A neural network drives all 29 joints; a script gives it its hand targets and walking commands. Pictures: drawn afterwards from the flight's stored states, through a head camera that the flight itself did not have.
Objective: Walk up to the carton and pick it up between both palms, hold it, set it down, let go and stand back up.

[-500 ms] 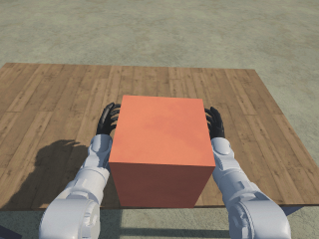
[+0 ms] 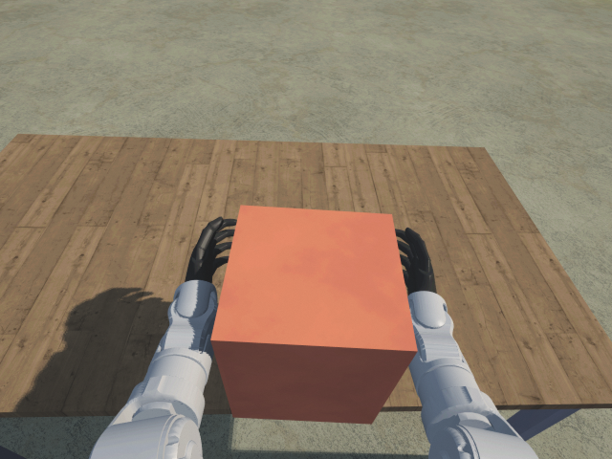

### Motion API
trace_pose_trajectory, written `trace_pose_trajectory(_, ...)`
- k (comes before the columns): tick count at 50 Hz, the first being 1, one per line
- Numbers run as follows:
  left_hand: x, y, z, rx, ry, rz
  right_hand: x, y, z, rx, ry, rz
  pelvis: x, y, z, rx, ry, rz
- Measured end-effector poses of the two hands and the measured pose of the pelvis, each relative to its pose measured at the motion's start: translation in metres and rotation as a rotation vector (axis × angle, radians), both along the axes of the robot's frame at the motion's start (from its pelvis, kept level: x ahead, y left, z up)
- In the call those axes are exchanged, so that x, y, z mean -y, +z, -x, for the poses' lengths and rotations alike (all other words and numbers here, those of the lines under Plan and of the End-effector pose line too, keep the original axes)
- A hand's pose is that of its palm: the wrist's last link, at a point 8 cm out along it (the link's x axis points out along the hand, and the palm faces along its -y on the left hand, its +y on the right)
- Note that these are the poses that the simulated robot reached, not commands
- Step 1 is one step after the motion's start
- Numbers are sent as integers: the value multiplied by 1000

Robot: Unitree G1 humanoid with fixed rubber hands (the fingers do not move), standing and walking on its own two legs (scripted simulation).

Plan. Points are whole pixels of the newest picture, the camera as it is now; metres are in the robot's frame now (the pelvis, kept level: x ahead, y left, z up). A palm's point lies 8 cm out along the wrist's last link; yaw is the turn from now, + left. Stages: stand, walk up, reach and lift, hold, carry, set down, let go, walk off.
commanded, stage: reach and lift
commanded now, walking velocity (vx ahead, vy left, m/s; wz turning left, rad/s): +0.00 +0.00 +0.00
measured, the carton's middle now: (309, 319) +0.33 -0.02 +0.00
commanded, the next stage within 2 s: none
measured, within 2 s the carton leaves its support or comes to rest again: leaves its support in 0.40 s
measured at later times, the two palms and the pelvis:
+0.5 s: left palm (203, 259) +0.38 +0.13 +0.08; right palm (424, 274) +0.35 -0.18 +0.07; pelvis +0.01 +0.00 +0.00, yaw +1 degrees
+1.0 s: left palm (193, 248) +0.38 +0.13 +0.11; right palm (421, 261) +0.36 -0.17 +0.10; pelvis +0.00 -0.01 +0.00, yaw +1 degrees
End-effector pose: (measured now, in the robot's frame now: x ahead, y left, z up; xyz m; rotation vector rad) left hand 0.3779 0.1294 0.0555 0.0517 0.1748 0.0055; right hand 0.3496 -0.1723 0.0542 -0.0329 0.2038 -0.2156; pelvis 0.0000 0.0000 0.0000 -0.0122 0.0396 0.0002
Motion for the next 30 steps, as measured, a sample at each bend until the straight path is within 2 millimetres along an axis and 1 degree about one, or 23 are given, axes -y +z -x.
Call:
trace_pose_trajectory(10,0,-1,-2,-6,0,-2,-1,-1,-2,9,7,17,1,1,-8,-8,-2,4)
trace_pose_trajectory(18,1,2,-1,9,2,-7,0,1,-1,31,6,23,2,1,-8,-12,5,6)
trace_pose_trajectory(21,3,9,-1,43,4,-8,1,6,-1,66,7,43,3,1,-7,-25,7,6)
trace_pose_trajectory(26,4,32,-2,146,9,-21,3,23,-4,167,9,55,4,1,-5,-14,10,5)
trace_pose_trajectory(30,2,37,1,154,12,-34,1,26,-5,178,23,64,6,2,-1,8,16,1)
